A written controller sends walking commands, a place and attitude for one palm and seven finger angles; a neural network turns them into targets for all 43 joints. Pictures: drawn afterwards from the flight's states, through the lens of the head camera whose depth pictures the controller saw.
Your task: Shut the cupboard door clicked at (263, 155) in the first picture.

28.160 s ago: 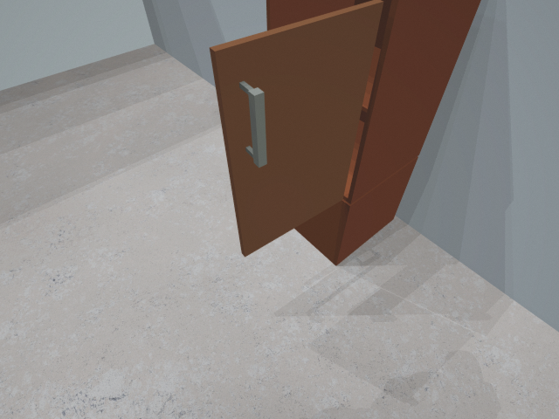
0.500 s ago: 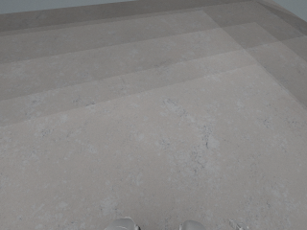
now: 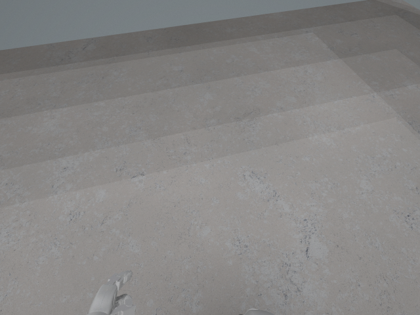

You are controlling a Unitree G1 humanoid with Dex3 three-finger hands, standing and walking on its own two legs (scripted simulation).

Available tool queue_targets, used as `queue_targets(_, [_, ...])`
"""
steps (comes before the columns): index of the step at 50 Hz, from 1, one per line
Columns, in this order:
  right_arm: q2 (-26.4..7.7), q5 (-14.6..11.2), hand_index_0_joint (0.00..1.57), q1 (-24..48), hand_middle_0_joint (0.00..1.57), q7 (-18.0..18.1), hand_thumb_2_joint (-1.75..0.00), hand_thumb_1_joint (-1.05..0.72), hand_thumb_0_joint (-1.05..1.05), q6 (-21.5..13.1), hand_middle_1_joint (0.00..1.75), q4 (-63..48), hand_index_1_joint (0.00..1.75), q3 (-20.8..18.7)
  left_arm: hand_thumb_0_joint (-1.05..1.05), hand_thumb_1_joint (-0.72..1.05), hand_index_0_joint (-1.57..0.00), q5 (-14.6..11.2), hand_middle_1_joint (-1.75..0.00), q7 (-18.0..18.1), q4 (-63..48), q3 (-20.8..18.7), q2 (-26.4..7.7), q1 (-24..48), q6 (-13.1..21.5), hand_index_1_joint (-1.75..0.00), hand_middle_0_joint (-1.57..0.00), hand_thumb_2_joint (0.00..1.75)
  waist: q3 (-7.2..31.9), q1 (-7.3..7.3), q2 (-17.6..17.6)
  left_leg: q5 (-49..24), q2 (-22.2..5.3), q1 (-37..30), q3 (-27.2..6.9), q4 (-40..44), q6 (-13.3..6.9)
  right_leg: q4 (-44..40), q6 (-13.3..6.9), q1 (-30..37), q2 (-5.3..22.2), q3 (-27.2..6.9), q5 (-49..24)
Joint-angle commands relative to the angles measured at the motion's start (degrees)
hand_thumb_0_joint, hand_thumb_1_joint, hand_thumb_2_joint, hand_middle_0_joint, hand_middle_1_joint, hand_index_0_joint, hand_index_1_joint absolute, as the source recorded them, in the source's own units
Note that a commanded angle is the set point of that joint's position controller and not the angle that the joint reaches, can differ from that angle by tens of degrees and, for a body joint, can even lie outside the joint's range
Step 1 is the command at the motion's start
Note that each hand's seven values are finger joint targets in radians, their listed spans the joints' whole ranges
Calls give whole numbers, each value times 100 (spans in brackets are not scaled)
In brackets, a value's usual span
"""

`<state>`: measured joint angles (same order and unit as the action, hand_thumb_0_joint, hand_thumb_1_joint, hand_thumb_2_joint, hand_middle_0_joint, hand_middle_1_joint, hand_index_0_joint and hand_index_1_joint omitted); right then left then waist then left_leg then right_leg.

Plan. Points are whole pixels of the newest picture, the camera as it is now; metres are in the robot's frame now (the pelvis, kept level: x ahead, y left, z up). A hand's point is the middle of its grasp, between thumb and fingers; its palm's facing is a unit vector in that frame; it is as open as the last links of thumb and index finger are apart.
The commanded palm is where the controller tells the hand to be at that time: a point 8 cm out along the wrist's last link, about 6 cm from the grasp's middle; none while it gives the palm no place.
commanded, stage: turn to face it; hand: left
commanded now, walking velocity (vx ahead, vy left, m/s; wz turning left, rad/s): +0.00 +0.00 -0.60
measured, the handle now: out of the picture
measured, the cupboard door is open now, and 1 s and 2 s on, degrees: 51 51 51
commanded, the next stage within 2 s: none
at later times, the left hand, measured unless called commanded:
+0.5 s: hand (118, 305) +0.17 +0.21 -0.17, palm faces -0.14 -0.98 -0.17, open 7.4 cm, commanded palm none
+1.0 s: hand (164, 238) +0.31 +0.12 -0.15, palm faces -0.50 -0.83 -0.24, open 7.4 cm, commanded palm none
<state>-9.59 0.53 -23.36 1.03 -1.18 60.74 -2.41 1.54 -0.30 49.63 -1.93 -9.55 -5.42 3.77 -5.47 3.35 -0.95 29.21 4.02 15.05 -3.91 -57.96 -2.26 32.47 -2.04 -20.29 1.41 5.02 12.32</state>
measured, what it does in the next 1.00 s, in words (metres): walks ahead, turning right: left foot, then right foot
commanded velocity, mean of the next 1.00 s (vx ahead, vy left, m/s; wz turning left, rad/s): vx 0.00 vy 0.00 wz -0.60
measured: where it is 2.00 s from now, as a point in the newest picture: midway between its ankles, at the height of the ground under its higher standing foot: outside the picture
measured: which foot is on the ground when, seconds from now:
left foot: up 0.00-0.28, down 0.30-0.70, up 0.72-1.00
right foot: down 0.00-0.30, up 0.32-0.68, down 0.70-1.00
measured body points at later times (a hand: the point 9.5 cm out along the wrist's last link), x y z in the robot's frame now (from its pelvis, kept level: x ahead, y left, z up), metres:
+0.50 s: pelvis +0.10 +0.02 +0.01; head +0.13 +0.04 +0.46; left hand +0.17 +0.26 -0.15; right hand +0.15 -0.22 -0.12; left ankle +0.13 +0.11 -0.73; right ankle +0.05 -0.10 -0.66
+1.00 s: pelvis +0.13 -0.01 +0.01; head +0.17 -0.04 +0.46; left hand +0.33 +0.16 -0.13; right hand +0.06 -0.28 -0.13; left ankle +0.21 +0.12 -0.69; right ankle +0.08 -0.11 -0.73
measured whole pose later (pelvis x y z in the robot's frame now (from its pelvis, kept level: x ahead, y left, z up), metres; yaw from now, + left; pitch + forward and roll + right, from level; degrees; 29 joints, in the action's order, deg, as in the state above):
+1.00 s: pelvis +0.13 -0.01 +0.01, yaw -32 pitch +1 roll +1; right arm -13.7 0.8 -10.6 0.8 2.9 51.6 -3.0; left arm 1.5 -0.2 51.4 -3.3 -12.7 -10.8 -2.2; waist -4.6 0.1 0.8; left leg 24.4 -3.3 24.3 1.0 -48.6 4.8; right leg 27.8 -1.0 -15.3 -1.5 -4.4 13.4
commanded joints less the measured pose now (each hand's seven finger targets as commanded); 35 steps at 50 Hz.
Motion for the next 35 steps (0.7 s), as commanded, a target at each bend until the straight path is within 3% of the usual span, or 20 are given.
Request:
queue_targets(1, [-220, 42, 20, -67, 20, 18, -90, -90, 0, -78, 30, -414, 30, -55, 0, 90, -20, -51, -30, 178, 168, -197, -599, -838, -13, -30, -20, 90, 533, -222, 583, -467, -712, 1371, 34, -981, 162, -1569, -944, 1069, 1788, -1579, -2881])
queue_targets(3, [-34, 62, 20, -167, 20, -19, -90, -90, 0, -2, 30, -358, 30, 11, 0, 90, -20, -32, -30, 174, 250, -175, -569, -795, -2, -30, -20, 90, 638, -69, 708, -590, -730, 849, 402, 59, 286, -1454, -770, 767, 1375, -917, -3586])
queue_targets(4, [4, 66, 20, -113, 20, -26, -90, -90, 0, 32, 30, -370, 30, 31, 0, 90, -20, -32, -30, 164, 312, -152, -564, -868, -9, -30, -20, 90, 660, -87, 883, -658, -679, 672, 595, 547, 349, -1413, -737, 731, 1209, -840, -3839])
queue_targets(7, [13, 48, 20, 294, 20, -1, -90, -90, 0, 44, 30, -474, 30, 19, 0, 90, -20, -15, -30, 152, 516, -244, -663, -1170, -64, -30, -20, 90, 776, -237, 883, -840, -528, 607, 841, 1377, 485, -1240, -842, 1102, 1102, -1298, -4012])
queue_targets(9, [-143, 38, 20, 526, 20, 26, -90, -90, 0, 77, 30, -578, 30, 6, 0, 90, -20, -44, -30, 142, 525, -310, -876, -1184, -148, -30, -20, 90, 859, -286, 815, -1002, -473, 452, 789, 1683, 521, -1179, -833, 1146, 1094, -1558, -3534])
queue_targets(11, [-294, 22, 20, 606, 20, 55, -90, -90, 0, 77, 30, -643, 30, -36, 0, 90, -20, -65, -30, 134, 485, -371, -964, -1069, -235, -30, -20, 90, 824, -214, 927, -1311, -458, 60, 720, 2237, 529, -1071, -697, 908, 987, -1697, -2733])
queue_targets(12, [-399, 5, 20, 537, 20, 62, -90, -90, 0, 64, 30, -642, 30, -66, 0, 90, -20, -70, -30, 130, 462, -375, -952, -949, -284, -30, -20, 90, 761, -112, 951, -1645, -500, -406, 658, 2692, 526, -973, -554, 475, 910, -1742, -2057])
queue_targets(13, [-573, 14, 20, 442, 20, 90, -90, -90, 0, 21, 30, -623, 30, -101, 0, 90, -20, -91, -30, 123, 392, -365, -854, -861, -332, -30, -20, 90, 737, -43, 616, -1951, -693, -1012, 571, 3182, 468, -771, -343, -6, 665, -1607, -1326])
queue_targets(14, [-931, 53, 20, 410, 20, 121, -90, -90, 0, -15, 30, -632, 30, -161, 0, 90, -20, -122, -30, 106, 342, -327, -622, -959, -384, -30, -20, 90, 708, -48, -259, -2357, -1523, -1445, -274, 3551, 165, -256, -53, -694, 51, -1248, 77])
queue_targets(15, [-1371, 113, 20, 326, 20, 158, -90, -90, 0, -2, 30, -712, 30, -233, 0, 90, -20, -159, -30, 75, 294, -298, -424, -1040, -421, -30, -20, 90, 737, -28, -1352, -2606, -2653, -1343, -1317, 4001, -414, 785, 223, -942, -405, -598, 1841])
queue_targets(16, [-1363, 148, 20, 381, 20, 178, -90, -90, 0, 46, 30, -785, 30, -237, 0, 90, -20, -117, -30, 76, 222, -332, -545, -944, -460, -30, -20, 90, 540, 11, -1088, -2356, -3014, -870, -1451, 4228, -818, 1828, 245, -878, -272, -581, 2349])
queue_targets(17, [-1221, 142, 20, 716, 20, 178, -90, -90, 0, 43, 30, -886, 30, -193, 0, 90, -20, -69, -30, 52, 222, -339, -607, -934, -511, -30, -20, 90, 299, -139, -905, -2283, -2907, -577, -1243, 4333, -873, 2346, 266, -950, -76, -660, 2136])
queue_targets(19, [-1121, 130, 20, 1054, 20, 199, -90, -90, 0, 59, 30, -1009, 30, -141, 0, 90, -20, -20, -30, -27, 301, -414, -638, -991, -592, -30, -20, 90, 250, -305, -824, -2907, -2611, -490, -563, 4232, -732, 2846, 383, -1001, 33, -588, 1691])
queue_targets(22, [-1064, 99, 20, 1191, 20, 203, -90, -90, 0, 78, 30, -1088, 30, -143, 0, 90, -20, -31, -30, -96, 260, -418, -577, -1037, -664, -30, -20, 90, 400, -380, -814, -3169, -2336, -661, 207, 4113, -613, 2720, 496, -894, 105, -339, 1356])
queue_targets(25, [-1084, 114, 20, 1069, 20, 173, -90, -90, 0, 104, 30, -1075, 30, -208, 0, 90, -20, -33, -30, -116, 87, -416, -507, -799, -705, -30, -20, 90, 415, -297, -878, -2917, -2380, -622, 511, 4097, -606, 2146, 534, -699, 150, -234, 1176])
queue_targets(30, [-1248, 123, 20, 943, 20, 119, -90, -90, 0, 135, 30, -1050, 30, -311, 0, 90, -20, -9, -30, -137, -118, -379, -526, -554, -630, -30, -20, 90, 596, -203, -1018, -3594, -2476, -954, 822, 3581, -549, 1095, 451, -298, 0, 43, 1049])
queue_targets(32, [-1297, 109, 20, 994, 20, 91, -90, -90, 0, 157, 30, -1068, 30, -344, 0, 90, -20, 3, -30, -133, -111, -394, -602, -713, -584, -30, -20, 90, 683, -309, -968, -3686, -2399, -884, 1050, 3099, -338, 367, 373, 178, -93, 162, 519])
queue_targets(33, [-1321, 87, 20, 1071, 20, 77, -90, -90, 0, 167, 30, -1101, 30, -355, 0, 90, -20, 3, -30, -134, -71, -414, -685, -915, -556, -30, -20, 90, 742, -453, -868, -3513, -2270, -651, 1225, 2676, -136, -210, 311, 665, -118, 173, -66])
queue_targets(34, [-1235, 44, 20, 1095, 20, 43, -90, -90, 0, 168, 30, -1144, 30, -348, 0, 90, -20, 20, -30, -109, 23, -460, -973, -1238, -499, -30, -20, 90, 887, -630, -239, -2972, -1975, -206, 1464, 1892, 154, -798, 153, 1356, 171, -254, -854])
queue_targets(35, [-808, -3, 20, 1158, 20, 5, -90, -90, 0, 172, 30, -1352, 30, -256, 0, 90, -20, 74, -30, -33, 79, -573, -1619, -1508, -412, -30, -20, 90, 1005, -776, 1537, -602, -1149, 1233, 1771, 601, 518, -1256, -427, 2265, 1531, -2233, -2498])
